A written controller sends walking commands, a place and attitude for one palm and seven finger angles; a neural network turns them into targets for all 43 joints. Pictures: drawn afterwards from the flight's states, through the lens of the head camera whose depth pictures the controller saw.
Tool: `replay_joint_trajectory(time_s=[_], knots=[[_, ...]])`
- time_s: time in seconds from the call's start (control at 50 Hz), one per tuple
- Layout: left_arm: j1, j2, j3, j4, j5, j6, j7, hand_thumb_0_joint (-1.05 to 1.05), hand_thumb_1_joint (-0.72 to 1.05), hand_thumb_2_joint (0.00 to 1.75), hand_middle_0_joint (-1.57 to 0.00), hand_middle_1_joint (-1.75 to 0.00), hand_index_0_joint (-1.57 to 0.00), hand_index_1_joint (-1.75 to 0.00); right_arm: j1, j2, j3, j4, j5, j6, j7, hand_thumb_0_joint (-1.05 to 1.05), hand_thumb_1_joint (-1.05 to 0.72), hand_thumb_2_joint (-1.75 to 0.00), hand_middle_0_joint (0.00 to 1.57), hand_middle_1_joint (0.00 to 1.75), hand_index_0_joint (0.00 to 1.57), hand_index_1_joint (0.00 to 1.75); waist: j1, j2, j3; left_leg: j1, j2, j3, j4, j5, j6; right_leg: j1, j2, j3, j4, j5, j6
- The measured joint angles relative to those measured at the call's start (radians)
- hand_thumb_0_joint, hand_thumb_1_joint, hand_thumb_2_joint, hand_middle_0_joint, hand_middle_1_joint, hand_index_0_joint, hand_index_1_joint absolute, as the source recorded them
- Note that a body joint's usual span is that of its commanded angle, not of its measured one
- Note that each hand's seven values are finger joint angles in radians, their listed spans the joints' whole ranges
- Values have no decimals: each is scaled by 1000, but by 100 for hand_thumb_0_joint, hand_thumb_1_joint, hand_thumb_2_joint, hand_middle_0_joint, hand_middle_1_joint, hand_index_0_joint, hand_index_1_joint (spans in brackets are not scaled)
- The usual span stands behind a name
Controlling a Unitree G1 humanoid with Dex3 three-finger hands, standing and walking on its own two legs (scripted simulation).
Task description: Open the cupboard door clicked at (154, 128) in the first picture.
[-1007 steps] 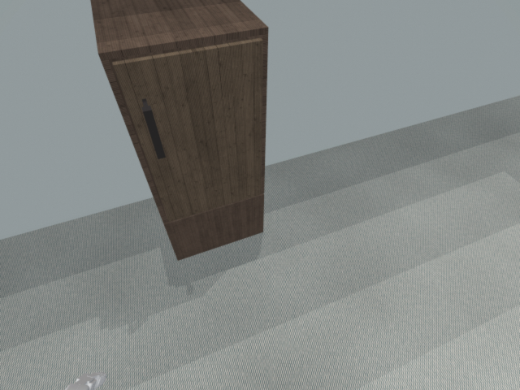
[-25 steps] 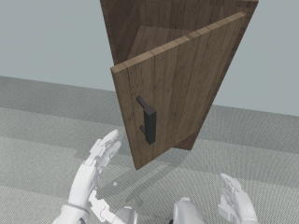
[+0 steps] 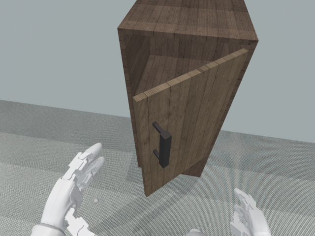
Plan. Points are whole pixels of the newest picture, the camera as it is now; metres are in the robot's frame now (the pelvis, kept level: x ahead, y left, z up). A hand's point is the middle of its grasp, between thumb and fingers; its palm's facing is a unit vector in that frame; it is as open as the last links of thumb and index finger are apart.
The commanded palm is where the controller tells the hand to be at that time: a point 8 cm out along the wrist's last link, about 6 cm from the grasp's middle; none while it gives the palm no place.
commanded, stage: draw the hand back to the body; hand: left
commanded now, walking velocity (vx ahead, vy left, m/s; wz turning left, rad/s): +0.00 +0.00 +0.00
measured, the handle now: (160, 145) +0.35 +0.01 +0.03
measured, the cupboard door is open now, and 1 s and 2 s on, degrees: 44 44 44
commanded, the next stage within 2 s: step back with the hand held close in 1.14 s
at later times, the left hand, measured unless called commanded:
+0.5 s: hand (32, 167) +0.21 +0.23 +0.18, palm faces +0.31 -0.87 -0.39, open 12.3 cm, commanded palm +0.16 +0.27 +0.20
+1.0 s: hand (8, 148) +0.22 +0.24 +0.22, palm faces +0.43 -0.81 -0.40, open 7.6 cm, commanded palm +0.16 +0.28 +0.24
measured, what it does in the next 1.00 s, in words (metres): rises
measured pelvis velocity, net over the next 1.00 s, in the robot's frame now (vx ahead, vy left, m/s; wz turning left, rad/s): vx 0.02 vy -0.01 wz -0.02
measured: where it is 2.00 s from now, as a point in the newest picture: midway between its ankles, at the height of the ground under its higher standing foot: outside the picture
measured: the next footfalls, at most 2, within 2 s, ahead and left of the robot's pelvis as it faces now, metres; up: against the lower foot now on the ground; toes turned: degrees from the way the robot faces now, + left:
none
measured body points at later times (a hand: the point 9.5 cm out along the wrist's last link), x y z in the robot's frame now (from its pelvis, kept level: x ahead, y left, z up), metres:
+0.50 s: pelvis +0.02 +0.01 +0.05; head +0.00 -0.01 +0.50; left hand +0.19 +0.27 +0.20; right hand +0.19 -0.21 -0.02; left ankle -0.03 +0.10 -0.67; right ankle +0.05 -0.13 -0.67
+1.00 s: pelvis +0.02 -0.01 +0.07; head +0.00 -0.03 +0.52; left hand +0.19 +0.28 +0.25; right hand +0.20 -0.24 -0.01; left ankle -0.03 +0.10 -0.67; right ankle +0.05 -0.13 -0.67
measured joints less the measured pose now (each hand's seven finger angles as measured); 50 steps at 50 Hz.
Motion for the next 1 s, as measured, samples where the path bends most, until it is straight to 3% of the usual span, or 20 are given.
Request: replay_joint_trajectory(time_s=[0.08, 0.14, 0.2, 0.36, 0.6, 0.82, 1.0], knots=[[13, 17, 53, -37, -25, -9, -2, -1, -47, 31, -15, -30, -16, -30, 1, -3, 1, 12, 6, -18, 0, 2, -90, -90, 20, 30, 20, 30, 9, 2, 3, 45, 3, -7, -23, 2, 1, 51, 3, -7, -31, 4, 3], [30, 35, 48, -98, 66, 56, 114, -1, -42, 33, -15, -30, -16, -30, 5, 7, 0, 27, -4, -12, -18, 2, -90, -90, 20, 30, 20, 30, 27, 1, -4, 100, 3, 3, -72, 14, 6, 102, 6, 3, -74, 15, 10], [55, 17, 40, -125, 121, 113, 213, -1, -34, 36, -15, -30, -16, -30, 7, 17, 0, 39, -10, -5, -29, 2, -90, -90, 20, 30, 20, 30, 29, 12, -1, 161, 1, 8, -133, 36, 8, 162, 6, 8, -132, 35, 13], [38, 50, 88, -103, 170, 181, 314, 0, -9, 47, -17, -31, -17, -30, 8, 26, 20, 102, -20, -17, -49, 2, -90, -90, 21, 30, 20, 30, 45, 16, 47, 304, -3, 15, -273, 93, 10, 301, 6, 16, -260, 83, 16], [-50, 85, 228, -90, 161, 132, 328, 0, 32, 65, -18, -31, -19, -30, -38, 17, 13, 207, -25, -54, -40, 2, -90, -90, 21, 30, 20, 30, 59, 20, 107, 487, -2, 25, -461, 175, 4, 473, 12, 26, -424, 152, 12], [-107, 118, 349, -88, 149, 94, 326, 1, 69, 81, -20, -31, -21, -30, -77, 5, -8, 258, -33, -78, -32, 2, -90, -90, 21, 30, 20, 30, 77, 16, 143, 585, 15, 23, -573, 226, -12, 570, 31, 22, -531, 198, -4], [-114, 78, 324, -37, 147, 92, 310, 2, 85, 88, -20, -31, -21, -30, -105, 7, -19, 276, -35, -59, -20, 2, -90, -90, 20, 30, 20, 30, 78, 25, 171, 614, 21, 27, -622, 254, -18, 593, 38, 25, -571, 222, -12]])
